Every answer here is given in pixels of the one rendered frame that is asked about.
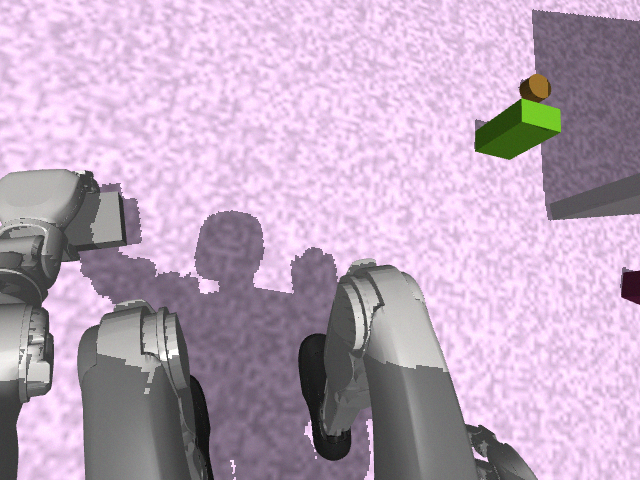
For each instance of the right robot hand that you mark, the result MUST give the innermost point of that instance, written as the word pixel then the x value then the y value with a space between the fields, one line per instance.
pixel 504 462

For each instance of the left robot foot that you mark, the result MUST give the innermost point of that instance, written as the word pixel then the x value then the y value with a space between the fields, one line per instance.
pixel 202 426

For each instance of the left robot hand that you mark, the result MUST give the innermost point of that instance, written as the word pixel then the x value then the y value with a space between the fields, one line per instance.
pixel 54 196

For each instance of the right robot foot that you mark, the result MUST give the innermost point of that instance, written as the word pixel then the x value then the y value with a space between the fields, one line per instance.
pixel 313 379

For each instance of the left robot arm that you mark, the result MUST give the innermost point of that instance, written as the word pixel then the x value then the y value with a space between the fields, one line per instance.
pixel 30 259

